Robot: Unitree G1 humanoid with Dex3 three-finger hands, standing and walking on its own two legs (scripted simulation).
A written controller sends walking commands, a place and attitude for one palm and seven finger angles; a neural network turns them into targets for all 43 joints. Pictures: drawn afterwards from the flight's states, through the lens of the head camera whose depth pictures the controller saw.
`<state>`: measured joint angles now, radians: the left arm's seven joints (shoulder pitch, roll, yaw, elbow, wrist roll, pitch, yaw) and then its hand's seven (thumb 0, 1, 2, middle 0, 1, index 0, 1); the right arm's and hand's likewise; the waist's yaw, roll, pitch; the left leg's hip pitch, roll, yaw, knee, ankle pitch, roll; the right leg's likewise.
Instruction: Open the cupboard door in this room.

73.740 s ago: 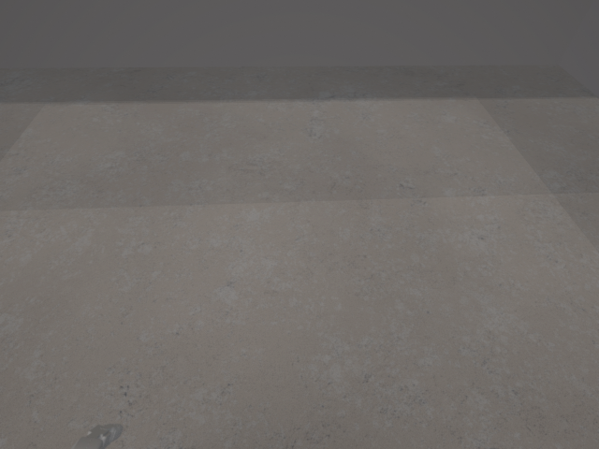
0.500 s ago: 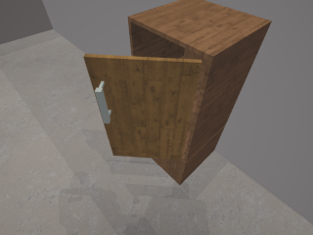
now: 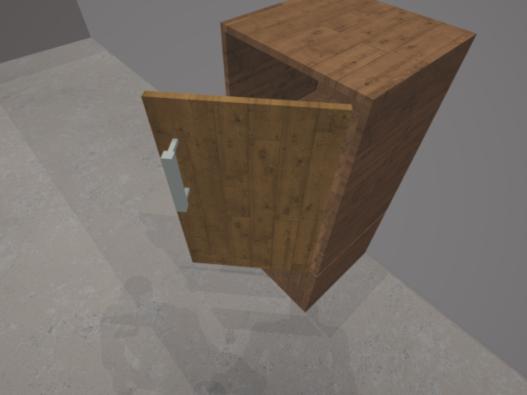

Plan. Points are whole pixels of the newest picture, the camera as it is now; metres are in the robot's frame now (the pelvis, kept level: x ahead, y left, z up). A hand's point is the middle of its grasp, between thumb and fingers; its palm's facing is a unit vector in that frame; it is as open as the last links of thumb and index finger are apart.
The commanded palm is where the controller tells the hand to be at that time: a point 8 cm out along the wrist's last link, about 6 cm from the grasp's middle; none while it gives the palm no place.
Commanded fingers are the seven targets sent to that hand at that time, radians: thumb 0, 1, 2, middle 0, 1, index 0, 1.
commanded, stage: look again from close up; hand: left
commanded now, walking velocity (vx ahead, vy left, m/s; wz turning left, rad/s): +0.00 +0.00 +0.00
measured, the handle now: (178, 176) +0.52 +0.21 -0.01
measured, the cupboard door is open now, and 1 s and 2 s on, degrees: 42 42 42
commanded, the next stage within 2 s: raise the hand with hooked fingers in 0.50 s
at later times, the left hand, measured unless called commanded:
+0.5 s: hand out of the picture +0.01 +0.17 -0.17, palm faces +0.02 -0.98 -0.21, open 7.3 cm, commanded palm none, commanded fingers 0.00 0.90 0.90 -0.20 -0.30 -0.20 -0.30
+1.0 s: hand out of the picture +0.13 +0.17 -0.05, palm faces -0.04 -1.00 +0.01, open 8.4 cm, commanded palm +0.11 +0.25 -0.05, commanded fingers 0.00 0.41 0.69 -0.23 -0.62 -0.23 -0.62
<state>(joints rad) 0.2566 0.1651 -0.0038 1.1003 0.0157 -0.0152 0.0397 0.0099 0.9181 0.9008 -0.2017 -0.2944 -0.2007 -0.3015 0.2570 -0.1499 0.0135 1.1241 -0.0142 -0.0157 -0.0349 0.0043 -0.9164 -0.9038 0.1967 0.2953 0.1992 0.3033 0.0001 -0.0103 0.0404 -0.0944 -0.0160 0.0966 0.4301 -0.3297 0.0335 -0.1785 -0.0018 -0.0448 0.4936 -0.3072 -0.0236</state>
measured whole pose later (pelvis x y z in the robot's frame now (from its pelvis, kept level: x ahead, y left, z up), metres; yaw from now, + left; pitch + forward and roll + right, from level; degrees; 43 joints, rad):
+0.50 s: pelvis +0.00 +0.00 +0.00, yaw +1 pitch -1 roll +0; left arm 0.24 0.17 0.00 1.11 0.01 -0.02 0.04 0.01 0.92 0.90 -0.20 -0.29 -0.20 -0.30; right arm 0.27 -0.13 0.02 1.15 -0.01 -0.02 -0.03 0.00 -0.91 -0.90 0.20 0.30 0.20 0.30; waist 0.00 -0.01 0.05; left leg -0.08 -0.02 0.09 0.40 -0.30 0.03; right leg -0.16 0.00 -0.06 0.46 -0.29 -0.03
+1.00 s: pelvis -0.07 -0.02 -0.06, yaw +2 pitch +11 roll +1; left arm 0.29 0.22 0.20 0.34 -0.27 -0.55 -0.43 0.01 0.64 0.78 -0.22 -0.47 -0.22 -0.48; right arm 0.15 -0.31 -0.06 0.52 0.03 -0.27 0.00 0.01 -0.91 -0.90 0.20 0.30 0.20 0.30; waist -0.01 -0.06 -0.12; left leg -0.70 0.00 0.07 0.99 -0.47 0.02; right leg -0.76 -0.03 -0.08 1.01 -0.44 -0.06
